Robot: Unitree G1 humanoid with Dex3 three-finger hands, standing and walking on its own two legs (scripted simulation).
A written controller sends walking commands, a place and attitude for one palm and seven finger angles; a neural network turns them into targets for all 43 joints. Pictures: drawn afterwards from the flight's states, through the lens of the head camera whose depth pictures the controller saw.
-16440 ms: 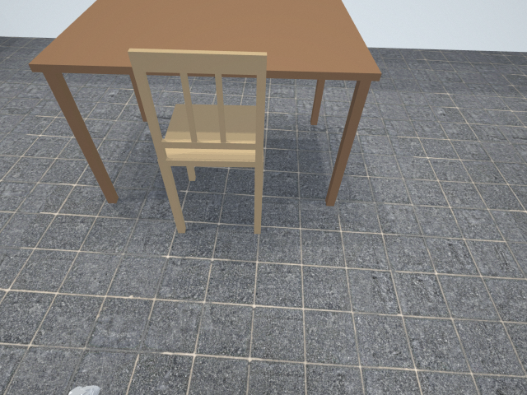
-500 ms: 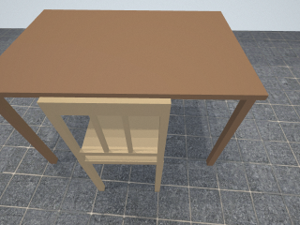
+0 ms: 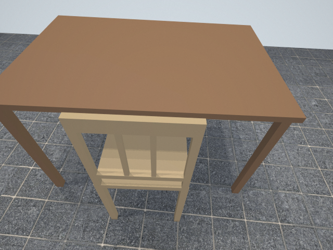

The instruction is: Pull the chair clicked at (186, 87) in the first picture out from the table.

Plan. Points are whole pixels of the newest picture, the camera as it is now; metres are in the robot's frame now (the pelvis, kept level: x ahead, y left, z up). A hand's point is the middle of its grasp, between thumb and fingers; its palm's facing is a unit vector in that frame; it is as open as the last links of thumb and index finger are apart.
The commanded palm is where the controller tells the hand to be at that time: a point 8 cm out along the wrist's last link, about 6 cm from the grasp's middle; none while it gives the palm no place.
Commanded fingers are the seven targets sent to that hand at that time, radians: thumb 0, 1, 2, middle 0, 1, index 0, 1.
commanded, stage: come to a stop and stand still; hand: left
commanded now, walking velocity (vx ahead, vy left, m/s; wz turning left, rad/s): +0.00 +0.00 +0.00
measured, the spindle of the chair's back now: (122, 155) +0.41 +0.17 -0.10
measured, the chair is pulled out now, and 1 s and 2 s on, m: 0.00 0.00 0.00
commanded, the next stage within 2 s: look again from close up in 0.56 s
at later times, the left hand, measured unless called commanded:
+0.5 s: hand out of the picture -0.03 +0.19 -0.17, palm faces +0.00 -0.98 -0.19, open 7.4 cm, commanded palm none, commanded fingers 0.00 0.90 0.90 -0.20 -0.30 -0.20 -0.30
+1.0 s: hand out of the picture -0.04 +0.18 -0.17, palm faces +0.00 -0.99 -0.17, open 7.4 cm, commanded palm none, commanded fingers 0.00 0.90 0.90 -0.20 -0.30 -0.20 -0.30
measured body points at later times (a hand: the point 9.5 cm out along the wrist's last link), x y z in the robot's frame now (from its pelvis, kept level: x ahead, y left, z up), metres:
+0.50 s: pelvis -0.02 +0.02 +0.00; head -0.01 +0.03 +0.45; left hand -0.02 +0.25 -0.16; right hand -0.03 -0.19 -0.15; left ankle -0.01 +0.11 -0.74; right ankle -0.05 -0.12 -0.74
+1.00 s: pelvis -0.03 +0.02 +0.00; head -0.02 +0.02 +0.45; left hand -0.03 +0.23 -0.16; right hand -0.04 -0.19 -0.16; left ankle -0.01 +0.11 -0.74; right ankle -0.05 -0.12 -0.74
